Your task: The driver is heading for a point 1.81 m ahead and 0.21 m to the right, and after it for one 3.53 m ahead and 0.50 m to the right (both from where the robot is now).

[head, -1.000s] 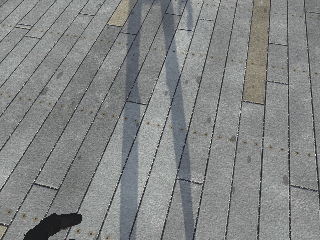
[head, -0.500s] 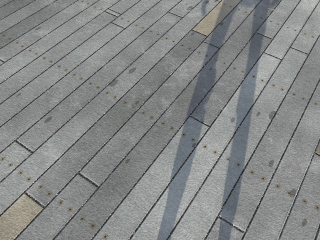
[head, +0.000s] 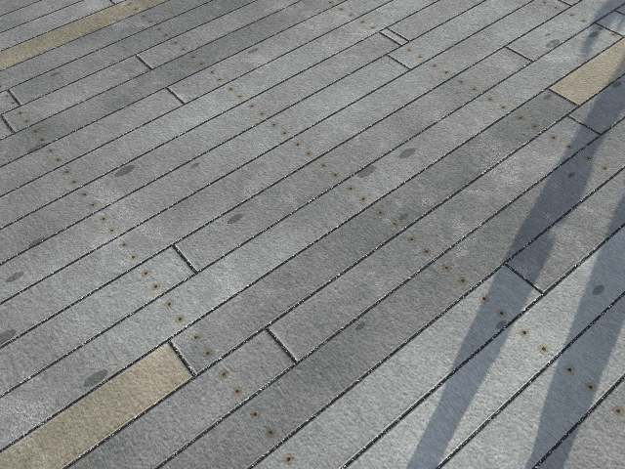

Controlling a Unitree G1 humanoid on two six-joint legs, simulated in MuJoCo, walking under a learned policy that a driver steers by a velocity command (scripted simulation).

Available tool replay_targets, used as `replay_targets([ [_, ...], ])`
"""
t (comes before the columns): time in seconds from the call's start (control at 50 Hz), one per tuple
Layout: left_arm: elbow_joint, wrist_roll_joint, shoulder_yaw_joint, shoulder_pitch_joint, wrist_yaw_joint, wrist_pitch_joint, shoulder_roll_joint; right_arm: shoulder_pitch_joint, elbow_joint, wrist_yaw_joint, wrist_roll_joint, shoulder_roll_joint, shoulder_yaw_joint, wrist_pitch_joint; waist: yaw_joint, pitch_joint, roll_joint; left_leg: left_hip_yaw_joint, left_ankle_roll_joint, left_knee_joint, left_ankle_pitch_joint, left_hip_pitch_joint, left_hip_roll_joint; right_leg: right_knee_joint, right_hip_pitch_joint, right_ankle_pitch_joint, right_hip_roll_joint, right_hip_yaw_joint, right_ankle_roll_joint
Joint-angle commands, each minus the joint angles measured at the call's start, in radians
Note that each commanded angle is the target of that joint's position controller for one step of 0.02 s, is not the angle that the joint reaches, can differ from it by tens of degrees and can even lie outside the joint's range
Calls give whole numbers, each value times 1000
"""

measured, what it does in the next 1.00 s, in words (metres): steps on the spot: left foot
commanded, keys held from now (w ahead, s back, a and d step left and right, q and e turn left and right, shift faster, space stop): no key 1.00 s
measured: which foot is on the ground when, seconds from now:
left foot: up 0.00-0.24, down 0.26-1.00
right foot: down 0.00-1.00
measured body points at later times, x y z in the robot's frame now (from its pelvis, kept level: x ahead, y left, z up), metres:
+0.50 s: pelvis -0.01 +0.02 +0.00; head +0.00 +0.03 +0.45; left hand +0.08 +0.30 -0.13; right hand +0.14 -0.22 -0.11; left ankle -0.02 +0.14 -0.73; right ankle +0.01 -0.12 -0.73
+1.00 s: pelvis -0.01 +0.02 +0.00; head +0.00 +0.03 +0.45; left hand +0.03 +0.29 -0.14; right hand +0.09 -0.23 -0.13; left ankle -0.02 +0.14 -0.73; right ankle +0.01 -0.12 -0.73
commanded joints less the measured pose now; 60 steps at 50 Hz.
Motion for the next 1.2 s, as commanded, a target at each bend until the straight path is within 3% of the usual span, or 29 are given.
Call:
replay_targets([
  [0.02, -99, -4, 26, -107, 10, -17, 139, 76, -31, -3, 2, -160, -55, -14, -54, -68, -170, -15, -31, 370, -74, -103, 27, -221, 96, 255, -310, 310, -221],
  [0.04, -98, -24, 18, -110, 13, -18, 120, 83, -21, -7, -5, -135, -49, -6, -45, -58, -167, -15, -47, 390, -26, -120, 28, -213, 116, 247, -278, 264, -196],
  [0.06, -91, -30, 10, -96, 17, -17, 108, 80, -18, -7, -5, -101, -39, -2, -38, -53, -164, -10, -61, 395, -1, -108, 27, -208, 120, 286, -259, 228, -196],
  [0.12, -68, -23, 1, -47, 24, -6, 95, 31, -37, -3, 4, -42, -10, -6, -8, -70, -194, 60, -85, 168, 33, -47, 66, -196, 183, 306, -217, 149, -194],
  [0.16, -56, -24, 5, -33, 23, 1, 120, -3, -47, 4, -3, -8, 11, -9, 18, -81, -234, 123, -89, -31, 5, 72, 106, -185, 175, 316, -212, 128, -192],
  [0.2, -42, -29, 13, 2, 18, 9, 155, 5, -38, 7, 6, -35, 6, -11, 34, -81, -247, 165, -84, -181, 40, 153, 99, -165, 173, 351, -229, 151, -202],
  [0.24, -29, -46, 5, 10, 12, 10, 145, 68, -1, 10, 3, -44, 2, -12, -3, -67, -213, 181, -48, -453, 261, 284, 90, -132, 136, 367, -213, 142, -169],
  [0.26, -14, -46, -1, 45, 8, 0, 131, 73, -1, 7, -5, -73, -1, -11, 3, -75, -177, 123, -17, -497, 367, 378, 128, -126, 84, 329, -203, 138, -119],
  [0.28, -19, -20, -13, 53, -2, -15, 100, 93, -7, -2, -14, -126, -8, -8, 20, -125, -56, 6, 21, -448, 614, 486, 242, -51, 17, 233, -153, 79, -57],
  [0.3, -18, -13, -23, 78, -7, -27, 50, 51, 9, 4, -24, -131, -6, -7, 77, -133, 129, -19, 97, -399, 578, 385, 284, -85, 49, 27, -77, -9, 2],
  [0.32, -12, -2, -21, 15, -6, -26, 89, 13, -12, 18, -24, -56, 9, -15, 34, -111, 79, -12, 110, -416, 445, 325, 257, -81, 100, 38, -74, -13, 40],
  [0.34, -7, -6, -16, -15, -6, -24, 101, 21, 1, 24, -33, -33, 17, -23, 21, -90, 55, 8, 85, -423, 352, 304, 227, -82, 104, 68, -66, -19, 47],
  [0.38, 9, -15, -15, -19, 4, -10, 100, 31, 17, 26, -29, -57, 12, -38, 14, -40, 48, 23, 55, -428, 315, 260, 201, -74, 103, 105, -67, -19, 39],
  [0.5, 67, -19, -15, 1, 11, -1, 90, 56, 57, 18, -23, -39, 23, -51, 17, -11, 11, 38, 44, -427, 292, 232, 182, -92, 122, 117, -71, -15, 38],
  [0.64, 131, -23, -13, 8, 18, 0, 95, 64, 106, 16, -20, -35, 27, -55, 15, -15, -26, 56, 43, -423, 306, 241, 166, -102, 136, 131, -74, -14, 41],
  [0.82, 193, -26, -16, 25, 26, 3, 94, 86, 178, 12, -16, -29, 34, -54, 14, -14, -32, 83, 36, -419, 324, 247, 146, -104, 136, 136, -71, -18, 36],
  [1.2, 256, -28, -29, 72, 34, 10, 60, 139, 300, 2, -10, -17, 50, -52, 8, 9, -42, 115, 24, -418, 305, 234, 128, -107, 122, 126, -58, -27, 26],
])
